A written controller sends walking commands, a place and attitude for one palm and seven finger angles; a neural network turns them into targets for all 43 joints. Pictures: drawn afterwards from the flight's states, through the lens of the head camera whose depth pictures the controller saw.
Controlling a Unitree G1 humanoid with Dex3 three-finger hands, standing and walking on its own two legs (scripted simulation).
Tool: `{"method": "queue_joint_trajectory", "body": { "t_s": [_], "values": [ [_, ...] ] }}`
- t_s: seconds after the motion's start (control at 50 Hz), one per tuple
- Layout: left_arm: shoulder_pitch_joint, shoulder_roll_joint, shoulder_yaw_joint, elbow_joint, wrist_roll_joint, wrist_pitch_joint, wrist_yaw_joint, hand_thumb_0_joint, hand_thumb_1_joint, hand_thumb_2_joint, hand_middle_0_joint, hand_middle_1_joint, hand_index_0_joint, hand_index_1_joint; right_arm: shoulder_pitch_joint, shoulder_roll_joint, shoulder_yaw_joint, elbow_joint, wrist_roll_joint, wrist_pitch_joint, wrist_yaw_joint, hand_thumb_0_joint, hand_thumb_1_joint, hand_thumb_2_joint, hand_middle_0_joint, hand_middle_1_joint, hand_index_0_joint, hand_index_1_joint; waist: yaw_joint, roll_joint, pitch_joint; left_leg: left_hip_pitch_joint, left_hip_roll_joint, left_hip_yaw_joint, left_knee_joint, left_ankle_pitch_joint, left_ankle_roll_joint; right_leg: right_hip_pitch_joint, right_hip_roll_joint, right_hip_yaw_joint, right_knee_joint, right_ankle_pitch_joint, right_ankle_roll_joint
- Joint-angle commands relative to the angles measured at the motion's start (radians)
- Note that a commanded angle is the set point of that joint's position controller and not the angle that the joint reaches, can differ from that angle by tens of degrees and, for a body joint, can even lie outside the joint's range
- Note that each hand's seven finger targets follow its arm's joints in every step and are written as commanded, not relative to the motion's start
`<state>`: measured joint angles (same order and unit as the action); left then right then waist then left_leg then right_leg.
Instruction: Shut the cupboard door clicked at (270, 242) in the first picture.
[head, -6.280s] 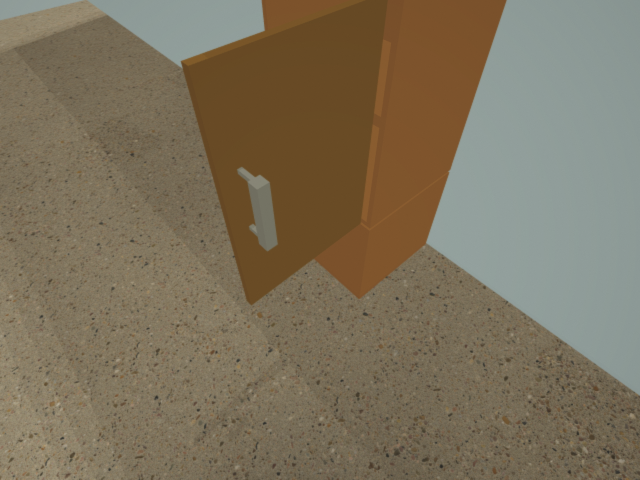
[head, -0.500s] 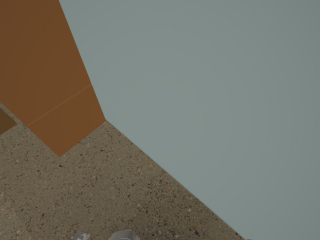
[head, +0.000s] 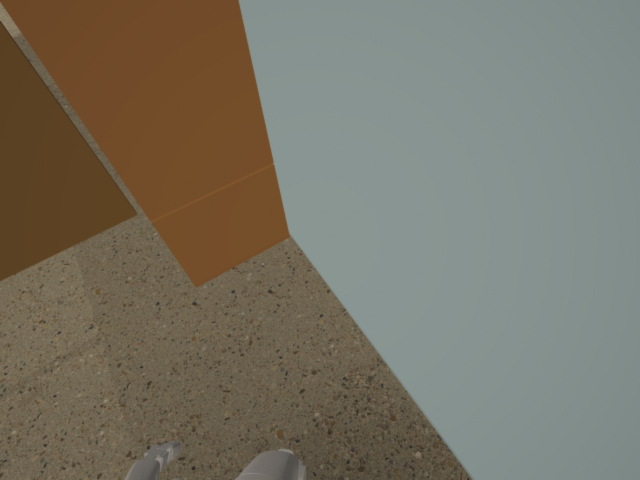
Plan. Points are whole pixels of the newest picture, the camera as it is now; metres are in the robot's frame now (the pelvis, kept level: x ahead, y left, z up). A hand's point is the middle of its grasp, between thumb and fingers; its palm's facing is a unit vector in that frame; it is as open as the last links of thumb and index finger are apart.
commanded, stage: turn to face it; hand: left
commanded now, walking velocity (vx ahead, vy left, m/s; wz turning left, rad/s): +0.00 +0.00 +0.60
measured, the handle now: out of the picture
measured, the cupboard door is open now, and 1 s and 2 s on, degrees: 91 91 91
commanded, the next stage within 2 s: take the last steps up to it in 0.86 s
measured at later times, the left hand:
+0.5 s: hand out of the picture +0.03 +0.25 -0.16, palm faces +0.34 -0.90 -0.26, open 7.4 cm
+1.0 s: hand out of the picture +0.01 +0.17 -0.15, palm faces +0.53 -0.81 -0.24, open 7.3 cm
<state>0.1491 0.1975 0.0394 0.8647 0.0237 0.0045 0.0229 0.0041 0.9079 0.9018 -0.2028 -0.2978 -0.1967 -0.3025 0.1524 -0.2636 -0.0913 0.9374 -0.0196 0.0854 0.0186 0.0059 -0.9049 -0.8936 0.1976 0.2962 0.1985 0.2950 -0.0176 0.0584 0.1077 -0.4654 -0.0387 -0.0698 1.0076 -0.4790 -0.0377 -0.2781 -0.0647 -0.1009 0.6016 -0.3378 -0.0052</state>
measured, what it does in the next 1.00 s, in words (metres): steps on the spot, turning left: left foot, then right foot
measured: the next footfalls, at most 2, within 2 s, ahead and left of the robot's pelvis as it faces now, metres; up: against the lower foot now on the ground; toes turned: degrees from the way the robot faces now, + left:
left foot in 0.30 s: +0.01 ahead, +0.12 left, +0.00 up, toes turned +18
right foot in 0.70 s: +0.13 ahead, -0.11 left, +0.00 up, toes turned +19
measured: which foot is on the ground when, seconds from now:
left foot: up 0.00-0.28, down 0.30-0.70, up 0.72-1.00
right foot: down 0.00-0.30, up 0.32-0.68, down 0.70-1.00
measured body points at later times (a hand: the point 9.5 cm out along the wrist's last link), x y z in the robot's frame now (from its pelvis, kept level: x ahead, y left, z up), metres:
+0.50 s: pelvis +0.02 +0.02 +0.01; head +0.08 +0.06 +0.45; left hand +0.01 +0.30 -0.14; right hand +0.19 -0.20 -0.12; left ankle -0.02 +0.11 -0.73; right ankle +0.04 -0.14 -0.65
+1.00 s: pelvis +0.06 -0.02 +0.01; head +0.12 +0.00 +0.46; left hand -0.02 +0.21 -0.14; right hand +0.26 -0.20 -0.14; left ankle -0.03 +0.08 -0.69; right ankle +0.09 -0.12 -0.73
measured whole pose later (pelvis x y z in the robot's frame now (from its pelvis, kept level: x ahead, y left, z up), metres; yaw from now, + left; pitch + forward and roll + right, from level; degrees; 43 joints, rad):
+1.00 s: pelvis +0.06 -0.02 +0.01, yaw +31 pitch +1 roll +1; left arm 0.23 0.17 0.04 0.94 0.03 -0.01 0.03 0.00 0.92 0.90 -0.21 -0.30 -0.20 -0.30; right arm 0.13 -0.22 -0.06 0.99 -0.01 0.07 0.01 0.01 -0.91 -0.89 0.19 0.30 0.19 0.29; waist 0.01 -0.01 0.11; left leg -0.37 0.01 0.02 0.86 -0.45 -0.06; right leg -0.19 -0.09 -0.19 0.49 -0.31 -0.01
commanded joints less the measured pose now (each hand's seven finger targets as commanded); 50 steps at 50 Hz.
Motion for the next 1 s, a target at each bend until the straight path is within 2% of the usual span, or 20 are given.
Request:
{"method": "queue_joint_trajectory", "body": {
  "t_s": [0.0,0.08,0.16,0.22,0.24,0.26,0.28,0.3,0.36,0.4,0.56,0.64,0.66,0.68,0.7,0.74,0.78,0.86,0.94,0.98],
  "values": [
    [-0.007,0.159,0.039,-0.072,-0.001,-0.016,0.016,0.000,0.900,0.900,-0.200,-0.300,-0.200,-0.300,-0.014,-0.057,-0.013,-0.074,0.004,-0.020,0.013,0.000,-0.900,-0.900,0.200,0.300,0.200,0.300,-0.012,-0.281,-0.101,-0.100,0.072,0.044,0.229,0.066,-0.027,0.110,-0.257,0.097,-0.258,0.440,-0.094],
    [0.085,0.189,0.051,-0.045,0.001,-0.018,0.014,0.000,0.900,0.900,-0.200,-0.300,-0.200,-0.300,-0.085,-0.028,0.005,-0.085,0.006,-0.025,0.017,0.000,-0.900,-0.900,0.200,0.300,0.200,0.300,0.040,-0.234,-0.121,-0.049,0.066,0.126,-0.045,0.036,-0.037,0.220,-0.274,0.026,-0.210,0.588,-0.099],
    [0.136,0.223,0.068,-0.023,0.006,-0.014,0.010,0.000,0.900,0.900,-0.200,-0.300,-0.200,-0.300,-0.112,-0.017,0.016,-0.100,0.010,-0.039,0.017,0.000,-0.900,-0.900,0.200,0.300,0.200,0.300,0.071,-0.267,-0.147,0.018,0.050,0.176,-0.243,0.018,-0.017,0.277,-0.304,0.006,-0.146,0.692,-0.102],
    [0.125,0.229,0.075,-0.015,-0.001,-0.012,0.005,0.000,0.900,0.900,-0.200,-0.300,-0.200,-0.300,-0.056,-0.037,0.013,-0.093,0.008,-0.048,0.013,0.000,-0.900,-0.900,0.200,0.300,0.200,0.300,0.035,-0.245,-0.175,0.155,0.034,0.204,-0.438,0.145,0.004,0.239,-0.296,-0.046,-0.041,0.689,-0.053],
    [0.103,0.229,0.077,-0.019,-0.009,-0.010,0.001,0.000,0.900,0.900,-0.200,-0.300,-0.200,-0.300,0.006,-0.068,0.004,-0.078,0.004,-0.055,0.012,0.000,-0.900,-0.900,0.200,0.300,0.200,0.300,-0.009,-0.200,-0.205,0.282,0.044,0.195,-0.554,0.266,0.020,0.172,-0.283,-0.084,0.067,0.651,-0.015],
    [0.095,0.193,0.072,-0.045,-0.016,-0.006,-0.005,0.000,0.900,0.900,-0.200,-0.300,-0.200,-0.300,0.081,-0.162,-0.019,-0.065,-0.006,-0.064,0.008,0.000,-0.900,-0.900,0.200,0.300,0.200,0.300,-0.051,0.007,-0.273,0.493,0.213,-0.021,-0.594,0.562,0.101,-0.047,-0.200,-0.122,0.269,0.362,0.048],
    [0.026,0.119,0.042,-0.097,-0.020,-0.002,-0.011,0.000,0.900,0.900,-0.200,-0.300,-0.200,-0.300,0.158,-0.265,-0.044,-0.054,-0.007,-0.062,-0.002,0.000,-0.900,-0.900,0.200,0.300,0.200,0.300,-0.096,0.274,-0.259,0.569,0.464,-0.336,-0.611,1.012,0.265,-0.303,-0.069,-0.079,0.475,-0.340,0.099],
    [-0.053,0.134,0.036,-0.111,-0.007,0.018,0.004,0.000,0.900,0.900,-0.200,-0.300,-0.200,-0.300,0.215,-0.253,-0.037,-0.021,0.001,-0.060,-0.015,0.000,-0.900,-0.900,0.200,0.300,0.200,0.300,-0.110,0.165,-0.267,0.549,0.486,-0.338,-0.585,1.059,0.300,-0.332,-0.078,0.057,0.553,-0.352,0.088],
    [-0.041,0.129,0.044,-0.057,-0.013,0.022,-0.004,0.000,0.900,0.900,-0.200,-0.300,-0.200,-0.300,0.072,-0.185,-0.018,-0.058,-0.005,-0.067,-0.038,0.000,-0.900,-0.900,0.200,0.300,0.200,0.300,-0.032,0.088,-0.187,0.440,0.338,-0.172,-0.595,0.942,0.235,-0.327,-0.065,0.100,0.601,-0.155,0.099],
    [0.000,0.124,0.044,-0.035,-0.011,0.025,-0.011,0.000,0.900,0.900,-0.200,-0.300,-0.200,-0.300,0.035,-0.159,-0.007,-0.066,-0.003,-0.074,-0.037,0.000,-0.900,-0.900,0.200,0.300,0.200,0.300,-0.003,0.068,-0.181,0.420,0.289,-0.099,-0.605,0.899,0.202,-0.292,-0.054,0.089,0.554,-0.097,0.102],
    [-0.036,0.115,0.032,-0.048,-0.015,0.028,-0.012,0.000,0.900,0.900,-0.200,-0.300,-0.200,-0.300,0.034,-0.165,-0.013,-0.055,-0.008,-0.062,-0.030,0.000,-0.900,-0.900,0.200,0.300,0.200,0.300,-0.007,0.112,-0.137,0.315,0.252,-0.155,-0.612,0.752,0.196,-0.129,0.015,0.051,0.243,-0.094,0.093],
    [0.063,0.122,0.035,-0.026,-0.018,0.006,-0.008,0.000,0.900,0.900,-0.200,-0.300,-0.200,-0.300,-0.010,-0.152,-0.016,-0.067,-0.001,-0.055,-0.030,0.000,-0.900,-0.900,0.200,0.300,0.200,0.300,0.044,0.096,-0.160,0.217,0.211,-0.182,-0.516,0.672,0.151,0.112,0.043,0.033,-0.087,0.091,0.074],
    [0.115,0.162,0.043,-0.013,-0.014,-0.009,-0.003,0.000,0.900,0.900,-0.200,-0.300,-0.200,-0.300,-0.004,-0.125,-0.014,-0.070,0.008,-0.058,-0.025,0.000,-0.900,-0.900,0.200,0.300,0.200,0.300,0.066,-0.007,-0.187,0.139,0.154,-0.141,-0.433,0.516,0.097,0.251,-0.027,0.090,-0.218,0.224,0.059],
    [0.155,0.254,0.063,-0.002,0.004,-0.019,0.007,0.000,0.900,0.900,-0.200,-0.300,-0.200,-0.300,0.012,-0.056,-0.005,-0.088,0.018,-0.060,-0.018,0.000,-0.900,-0.900,0.200,0.300,0.200,0.300,0.074,-0.292,-0.209,-0.059,0.002,0.019,-0.215,0.099,0.016,0.387,-0.293,0.352,-0.264,0.411,-0.036],
    [0.159,0.282,0.059,-0.009,0.004,-0.016,0.007,0.000,0.900,0.900,-0.200,-0.300,-0.200,-0.300,0.012,-0.068,-0.010,-0.102,0.015,-0.050,-0.017,0.000,-0.900,-0.900,0.200,0.300,0.200,0.300,0.075,-0.324,-0.194,-0.043,-0.016,0.022,0.000,-0.179,0.006,0.261,-0.442,0.397,-0.275,0.549,-0.135],
    [0.079,0.204,0.043,-0.019,-0.005,-0.019,0.013,0.000,0.900,0.900,-0.200,-0.300,-0.200,-0.300,-0.005,-0.067,-0.011,-0.061,0.006,-0.029,-0.017,0.000,-0.900,-0.900,0.200,0.300,0.200,0.300,0.038,-0.323,-0.115,-0.072,0.030,-0.014,0.216,-0.068,0.002,0.152,-0.328,0.311,-0.277,0.518,-0.140],
    [0.035,0.151,0.030,-0.033,-0.010,-0.022,0.010,0.000,0.900,0.900,-0.200,-0.300,-0.200,-0.300,0.014,-0.048,-0.004,-0.031,0.005,-0.024,-0.007,0.000,-0.900,-0.900,0.200,0.300,0.200,0.300,0.006,-0.269,-0.105,-0.073,0.050,0.010,0.248,0.063,-0.013,0.138,-0.239,0.142,-0.259,0.546,-0.101],
    [0.097,0.150,0.035,-0.006,-0.002,-0.030,0.015,0.000,0.900,0.900,-0.200,-0.300,-0.200,-0.300,-0.013,-0.016,0.013,-0.017,0.007,-0.029,-0.004,0.000,-0.900,-0.900,0.200,0.300,0.200,0.300,0.030,-0.219,-0.146,-0.038,0.053,0.067,0.038,0.049,-0.026,0.236,-0.239,0.083,-0.233,0.654,-0.112],
    [0.168,0.174,0.052,0.041,0.006,-0.029,0.016,0.000,0.900,0.900,-0.200,-0.300,-0.200,-0.300,-0.067,0.015,0.031,-0.020,0.012,-0.047,-0.009,0.000,-0.900,-0.900,0.200,0.300,0.200,0.300,0.070,-0.239,-0.156,0.030,0.040,0.120,-0.228,0.001,-0.015,0.306,-0.261,0.086,-0.178,0.787,-0.134],
    [0.178,0.188,0.054,0.062,0.004,-0.028,0.011,0.000,0.900,0.900,-0.200,-0.300,-0.200,-0.300,-0.060,0.014,0.037,-0.015,0.010,-0.053,-0.008,0.000,-0.900,-0.900,0.200,0.300,0.200,0.300,0.069,-0.246,-0.144,0.084,0.030,0.142,-0.312,0.043,-0.005,0.270,-0.277,0.099,-0.192,0.681,-0.122]
  ]
}}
